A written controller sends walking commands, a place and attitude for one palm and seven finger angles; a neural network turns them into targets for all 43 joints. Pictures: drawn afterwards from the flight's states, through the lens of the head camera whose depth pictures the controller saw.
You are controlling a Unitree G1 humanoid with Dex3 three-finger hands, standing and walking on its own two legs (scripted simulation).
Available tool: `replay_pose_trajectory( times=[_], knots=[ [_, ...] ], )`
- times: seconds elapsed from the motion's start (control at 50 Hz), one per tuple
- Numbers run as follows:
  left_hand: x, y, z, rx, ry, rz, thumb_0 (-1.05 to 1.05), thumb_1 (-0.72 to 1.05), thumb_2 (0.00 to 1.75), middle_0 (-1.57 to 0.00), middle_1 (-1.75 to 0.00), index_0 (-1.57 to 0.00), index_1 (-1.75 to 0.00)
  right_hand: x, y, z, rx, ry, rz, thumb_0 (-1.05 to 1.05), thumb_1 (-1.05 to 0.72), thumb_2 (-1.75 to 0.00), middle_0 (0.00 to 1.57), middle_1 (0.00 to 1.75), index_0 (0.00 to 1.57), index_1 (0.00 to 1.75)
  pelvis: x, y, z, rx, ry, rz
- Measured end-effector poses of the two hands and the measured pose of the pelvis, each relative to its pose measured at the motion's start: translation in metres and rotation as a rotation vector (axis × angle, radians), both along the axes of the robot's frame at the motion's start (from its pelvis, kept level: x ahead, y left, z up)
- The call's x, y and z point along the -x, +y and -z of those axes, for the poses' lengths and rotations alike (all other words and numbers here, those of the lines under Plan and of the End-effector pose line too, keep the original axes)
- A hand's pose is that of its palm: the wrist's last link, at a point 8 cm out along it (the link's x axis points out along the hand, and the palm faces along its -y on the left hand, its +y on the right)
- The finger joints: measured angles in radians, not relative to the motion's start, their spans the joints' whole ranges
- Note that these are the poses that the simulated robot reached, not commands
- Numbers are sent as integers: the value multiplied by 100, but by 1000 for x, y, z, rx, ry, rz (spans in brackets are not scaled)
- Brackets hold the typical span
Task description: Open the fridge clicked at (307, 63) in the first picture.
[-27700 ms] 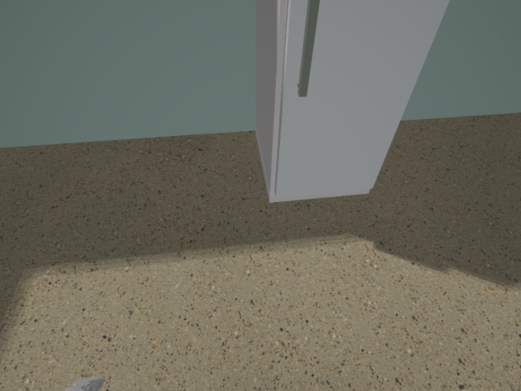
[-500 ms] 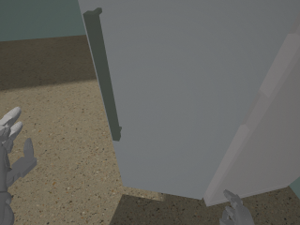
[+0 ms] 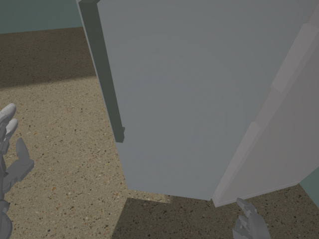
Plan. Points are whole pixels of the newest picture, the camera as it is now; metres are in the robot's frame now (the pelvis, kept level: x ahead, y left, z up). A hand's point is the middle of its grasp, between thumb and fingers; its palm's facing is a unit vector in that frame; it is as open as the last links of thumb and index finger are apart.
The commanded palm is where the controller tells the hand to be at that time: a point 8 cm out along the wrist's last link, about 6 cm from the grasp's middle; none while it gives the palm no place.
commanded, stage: step back with the hand held close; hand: left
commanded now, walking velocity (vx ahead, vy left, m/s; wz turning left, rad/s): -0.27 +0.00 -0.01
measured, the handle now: (111, 86) +0.48 +0.20 +0.13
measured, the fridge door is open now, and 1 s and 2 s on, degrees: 68 68 68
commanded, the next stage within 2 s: stop stepping back and stand still in 1.06 s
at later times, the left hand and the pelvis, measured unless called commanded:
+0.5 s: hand out of the picture +0.13 +0.29 +0.15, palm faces +0.48 -0.78 -0.41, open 7.4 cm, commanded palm +0.07 +0.32 +0.17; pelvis -0.07 +0.02 -0.02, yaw +1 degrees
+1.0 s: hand out of the picture +0.05 +0.30 +0.16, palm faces +0.42 -0.79 -0.44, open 7.4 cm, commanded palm -0.02 +0.32 +0.17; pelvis -0.16 +0.02 +0.00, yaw +1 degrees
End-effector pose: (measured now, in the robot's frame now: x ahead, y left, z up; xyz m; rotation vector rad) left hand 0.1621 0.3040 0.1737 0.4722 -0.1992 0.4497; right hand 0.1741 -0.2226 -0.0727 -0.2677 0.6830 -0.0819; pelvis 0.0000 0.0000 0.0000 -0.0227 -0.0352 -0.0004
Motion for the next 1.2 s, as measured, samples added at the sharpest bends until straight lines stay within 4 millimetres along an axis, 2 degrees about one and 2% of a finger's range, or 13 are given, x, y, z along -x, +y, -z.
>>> replay_pose_trajectory(
  times=[0.08,0.16,0.34,0.48,0.58,0.66,0.72,0.84,0.94,1.04,1.12,1.2],
  knots=[
    [0,-2,7,-24,56,57,1,89,89,-21,-30,-21,-31,11,-3,-1,15,15,56,2,-90,-90,20,30,20,30,6,8,2,-4,26,11],
    [8,3,6,-64,73,89,1,88,89,-22,-30,-21,-31,24,-3,-1,29,22,94,1,-90,-90,20,30,20,30,15,15,5,-8,32,18],
    [45,23,0,-112,-20,27,1,88,89,-22,-30,-21,-31,55,11,5,24,8,69,1,-90,-90,20,30,20,30,46,21,14,-5,22,8],
    [72,21,10,-67,-69,14,1,88,89,-21,-30,-21,-31,83,16,12,35,30,41,1,-90,-90,20,30,20,30,67,21,18,8,23,-8],
    [87,21,4,-110,-107,28,1,88,89,-22,-30,-21,-31,101,16,13,46,31,33,2,-90,-90,20,30,20,30,80,20,19,24,14,-47],
    [106,22,-4,-159,-116,-4,1,88,89,-22,-30,-21,-31,106,16,15,28,32,3,2,-90,-90,20,30,20,30,86,13,19,18,43,-69],
    [118,20,-4,-135,-94,-16,1,88,89,-21,-30,-21,-31,108,15,17,15,41,-12,2,-90,-90,20,30,20,30,96,11,16,23,46,-51],
    [126,20,-1,-96,-84,26,1,88,89,-22,-30,-21,-31,112,16,4,47,28,-1,2,-90,-90,20,30,20,30,110,19,11,6,52,-44],
    [137,31,1,-93,-53,62,1,88,89,-22,-30,-21,-31,121,23,-13,52,-37,6,2,-90,-90,20,30,20,30,140,24,9,3,45,-32],
    [170,25,-2,-68,-40,73,1,88,89,-22,-30,-21,-31,148,29,-26,24,-91,-11,1,-90,-90,20,30,20,30,169,22,3,26,48,5],
    [197,15,-4,-38,-54,68,1,88,89,-22,-30,-21,-31,176,27,-22,13,-83,-20,1,-90,-90,20,30,20,30,195,15,4,30,67,11],
    [221,5,-3,-62,-79,73,1,88,89,-21,-30,-21,-31,209,17,-5,13,-32,-17,1,-90,-90,20,30,20,30,226,8,12,-2,84,35]
  ],
)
